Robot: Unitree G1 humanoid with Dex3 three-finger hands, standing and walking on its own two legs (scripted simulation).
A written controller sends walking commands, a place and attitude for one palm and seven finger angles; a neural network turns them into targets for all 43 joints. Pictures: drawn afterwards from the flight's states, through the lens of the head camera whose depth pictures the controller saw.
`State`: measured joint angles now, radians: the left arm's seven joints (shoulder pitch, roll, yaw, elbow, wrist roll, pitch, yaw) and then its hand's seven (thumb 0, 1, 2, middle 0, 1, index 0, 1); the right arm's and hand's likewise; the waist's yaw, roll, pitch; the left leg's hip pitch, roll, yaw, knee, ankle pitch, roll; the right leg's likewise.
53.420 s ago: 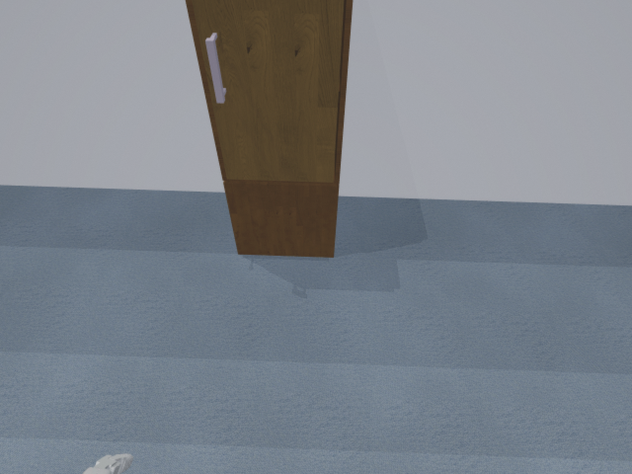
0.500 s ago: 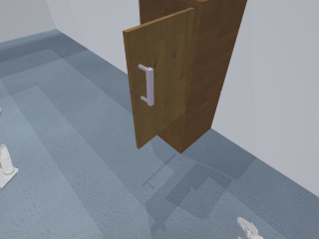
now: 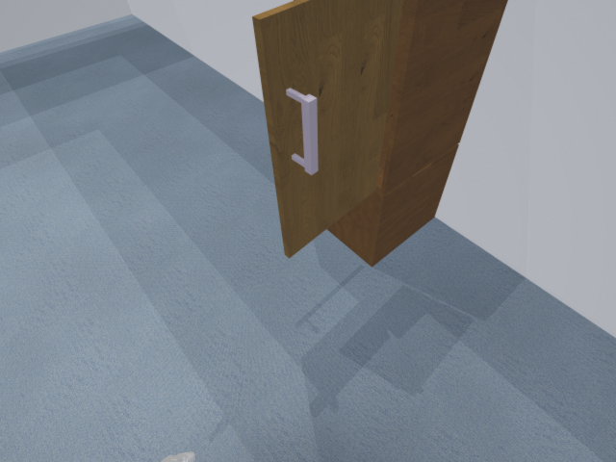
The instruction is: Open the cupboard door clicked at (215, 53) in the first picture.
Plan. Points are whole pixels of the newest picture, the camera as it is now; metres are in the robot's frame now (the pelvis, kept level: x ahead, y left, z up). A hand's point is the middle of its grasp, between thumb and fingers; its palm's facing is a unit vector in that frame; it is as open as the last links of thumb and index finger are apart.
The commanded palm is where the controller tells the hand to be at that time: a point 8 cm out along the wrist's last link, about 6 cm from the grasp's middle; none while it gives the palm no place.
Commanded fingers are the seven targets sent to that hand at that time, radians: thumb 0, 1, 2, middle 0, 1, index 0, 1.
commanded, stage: let the arm hang, fingers relaxed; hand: left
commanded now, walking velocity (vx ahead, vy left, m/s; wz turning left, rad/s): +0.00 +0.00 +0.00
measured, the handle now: (302, 133) +0.66 +0.03 +0.06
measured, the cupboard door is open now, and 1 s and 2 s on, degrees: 94 94 94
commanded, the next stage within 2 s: look to check the result in 0.82 s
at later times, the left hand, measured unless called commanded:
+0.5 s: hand out of the picture +0.02 +0.25 -0.14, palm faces +0.02 -0.95 -0.31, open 7.3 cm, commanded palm none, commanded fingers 0.00 0.90 0.90 -0.20 -0.30 -0.20 -0.30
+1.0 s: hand out of the picture +0.09 +0.25 -0.13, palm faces -0.02 -0.95 -0.31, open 7.3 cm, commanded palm none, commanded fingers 0.00 0.90 0.90 -0.20 -0.30 -0.20 -0.30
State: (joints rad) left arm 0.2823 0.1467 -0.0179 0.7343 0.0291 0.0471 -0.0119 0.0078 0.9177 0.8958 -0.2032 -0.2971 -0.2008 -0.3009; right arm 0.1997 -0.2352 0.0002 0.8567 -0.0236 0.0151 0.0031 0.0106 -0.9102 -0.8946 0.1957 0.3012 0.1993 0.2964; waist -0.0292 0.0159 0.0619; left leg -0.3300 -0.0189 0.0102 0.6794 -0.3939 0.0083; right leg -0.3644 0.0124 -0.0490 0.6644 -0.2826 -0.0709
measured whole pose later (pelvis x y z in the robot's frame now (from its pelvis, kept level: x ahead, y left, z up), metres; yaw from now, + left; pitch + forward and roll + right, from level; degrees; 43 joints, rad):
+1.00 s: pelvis +0.02 +0.03 +0.02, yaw +0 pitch -2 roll +0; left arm 0.11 0.28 0.01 1.14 0.02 -0.02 0.01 0.00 0.91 0.90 -0.21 -0.30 -0.21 -0.30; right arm 0.14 -0.29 -0.01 1.13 -0.02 -0.01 0.00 0.01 -0.91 -0.89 0.20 0.30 0.20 0.30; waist 0.00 0.02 0.06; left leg -0.10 -0.03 0.02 0.32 -0.20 0.03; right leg -0.18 0.01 -0.03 0.33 -0.13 -0.03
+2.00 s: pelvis +0.05 +0.01 +0.03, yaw -1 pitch -1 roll +0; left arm 0.08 0.31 0.01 1.14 0.01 -0.03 0.00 0.00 0.91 0.90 -0.21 -0.30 -0.21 -0.30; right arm 0.13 -0.32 -0.01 1.13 -0.01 0.00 0.00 0.01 -0.91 -0.89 0.20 0.30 0.20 0.30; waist -0.01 0.02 0.06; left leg -0.04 0.00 0.02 0.27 -0.21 0.00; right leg -0.12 0.05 -0.03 0.28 -0.15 -0.05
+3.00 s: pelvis +0.04 +0.02 +0.03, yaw -1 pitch -1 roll +0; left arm 0.08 0.33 0.00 1.14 0.01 -0.03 0.00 0.00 0.91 0.90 -0.21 -0.30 -0.21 -0.30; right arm 0.11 -0.33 0.00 1.13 -0.01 -0.01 0.00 0.01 -0.91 -0.89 0.20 0.30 0.20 0.30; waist -0.01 0.01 0.06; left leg -0.03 -0.01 0.02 0.26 -0.20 0.01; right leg -0.12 0.03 -0.03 0.28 -0.14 -0.04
